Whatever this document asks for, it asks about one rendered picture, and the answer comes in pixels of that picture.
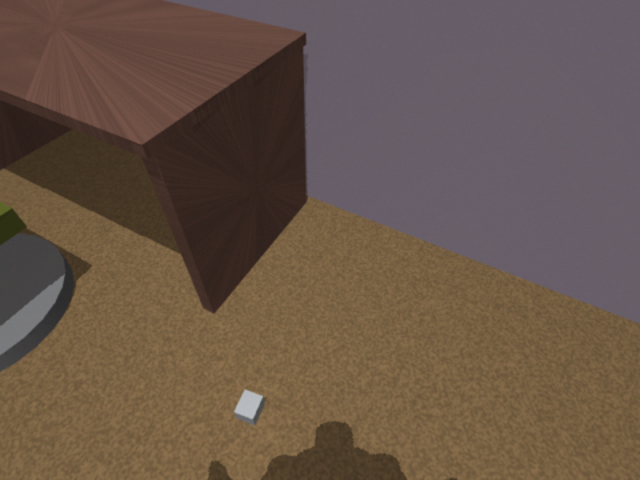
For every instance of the small box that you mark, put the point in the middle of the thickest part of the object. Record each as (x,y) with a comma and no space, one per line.
(249,407)

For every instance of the desk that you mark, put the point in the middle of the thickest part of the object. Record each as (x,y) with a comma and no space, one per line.
(214,105)

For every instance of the office chair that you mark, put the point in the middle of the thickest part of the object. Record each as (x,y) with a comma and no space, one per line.
(36,286)

